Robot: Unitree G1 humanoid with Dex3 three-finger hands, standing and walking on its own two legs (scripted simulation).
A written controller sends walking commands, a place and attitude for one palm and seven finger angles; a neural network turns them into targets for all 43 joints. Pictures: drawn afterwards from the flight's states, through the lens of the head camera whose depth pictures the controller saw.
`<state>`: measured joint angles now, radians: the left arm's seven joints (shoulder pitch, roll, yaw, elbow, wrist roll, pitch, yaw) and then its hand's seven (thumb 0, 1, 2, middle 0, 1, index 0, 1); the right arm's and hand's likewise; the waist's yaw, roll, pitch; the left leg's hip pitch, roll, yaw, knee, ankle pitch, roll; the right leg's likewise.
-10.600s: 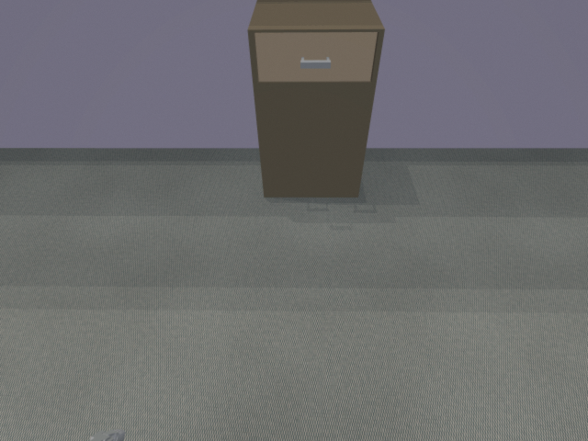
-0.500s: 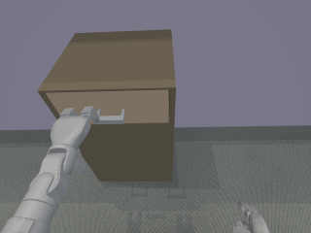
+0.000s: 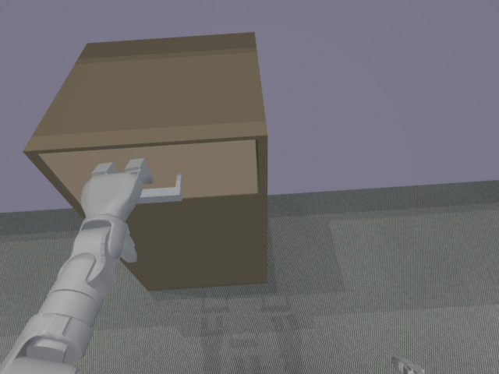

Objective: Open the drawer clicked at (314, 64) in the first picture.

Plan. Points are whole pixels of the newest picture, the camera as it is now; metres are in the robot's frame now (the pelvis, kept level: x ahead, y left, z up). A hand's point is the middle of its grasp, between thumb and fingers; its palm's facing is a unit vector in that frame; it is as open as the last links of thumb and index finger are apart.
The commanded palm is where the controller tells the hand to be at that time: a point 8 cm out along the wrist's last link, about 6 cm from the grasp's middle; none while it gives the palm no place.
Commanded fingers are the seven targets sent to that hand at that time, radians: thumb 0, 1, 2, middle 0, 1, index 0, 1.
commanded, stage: move the hooked fingers above the handle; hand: left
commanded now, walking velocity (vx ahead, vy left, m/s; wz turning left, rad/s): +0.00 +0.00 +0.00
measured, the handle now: (157, 187) +0.49 +0.24 -0.04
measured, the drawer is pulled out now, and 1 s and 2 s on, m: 0.00 0.00 0.00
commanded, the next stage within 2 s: none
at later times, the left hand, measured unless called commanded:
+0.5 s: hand (145, 197) +0.42 +0.23 +0.02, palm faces -0.07 -0.03 -1.00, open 13.9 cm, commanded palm +0.41 +0.23 +0.08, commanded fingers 0.00 -0.50 0.30 -0.30 -1.20 -0.30 -1.20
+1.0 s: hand (143, 192) +0.43 +0.24 +0.01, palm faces -0.10 -0.03 -0.99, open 13.8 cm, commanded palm +0.42 +0.23 +0.07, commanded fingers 0.00 -0.50 0.30 -0.30 -1.20 -0.30 -1.20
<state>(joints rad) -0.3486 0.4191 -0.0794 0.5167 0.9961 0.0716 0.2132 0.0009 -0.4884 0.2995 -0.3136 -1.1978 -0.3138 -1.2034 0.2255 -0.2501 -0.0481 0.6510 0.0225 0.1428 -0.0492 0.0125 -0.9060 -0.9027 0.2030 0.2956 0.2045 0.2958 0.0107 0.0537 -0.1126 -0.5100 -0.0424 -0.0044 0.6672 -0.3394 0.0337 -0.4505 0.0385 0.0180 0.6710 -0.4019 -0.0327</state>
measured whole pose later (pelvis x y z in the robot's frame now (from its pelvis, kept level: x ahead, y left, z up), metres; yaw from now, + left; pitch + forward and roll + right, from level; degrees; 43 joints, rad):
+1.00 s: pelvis -0.02 +0.01 -0.01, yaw -2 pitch +17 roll -1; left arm -0.72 0.48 -0.03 1.06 1.06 0.02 0.29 0.00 -0.49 0.30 -0.32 -1.21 -0.32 -1.22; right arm 0.39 -0.24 -0.05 0.69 0.02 0.13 -0.04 0.01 -0.91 -0.90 0.20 0.30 0.21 0.30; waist -0.11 0.05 -0.16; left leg -0.72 -0.01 0.01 0.77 -0.34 0.04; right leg -0.65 0.07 0.03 0.74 -0.38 -0.02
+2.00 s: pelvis -0.01 +0.01 -0.01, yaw -1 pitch +16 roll -1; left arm -0.74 0.41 -0.08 1.04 1.05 0.06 0.32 0.00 -0.49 0.30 -0.31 -1.20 -0.31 -1.20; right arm 0.33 -0.25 -0.06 0.69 0.01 0.13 -0.03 0.01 -0.91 -0.90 0.20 0.30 0.21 0.30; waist -0.09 0.05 -0.16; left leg -0.70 -0.02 0.00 0.78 -0.36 0.04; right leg -0.63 0.06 0.01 0.74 -0.40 -0.02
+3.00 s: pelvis -0.01 +0.01 -0.01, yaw -1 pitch +16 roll -2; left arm -0.70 0.40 -0.09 0.95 1.06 -0.03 0.31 0.00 -0.49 0.30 -0.32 -1.20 -0.32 -1.20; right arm 0.34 -0.25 -0.07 0.69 0.00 0.13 -0.03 0.01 -0.91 -0.90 0.20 0.30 0.21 0.30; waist -0.08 0.05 -0.16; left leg -0.70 -0.03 -0.01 0.78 -0.36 0.05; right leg -0.62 0.05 0.01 0.74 -0.40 -0.02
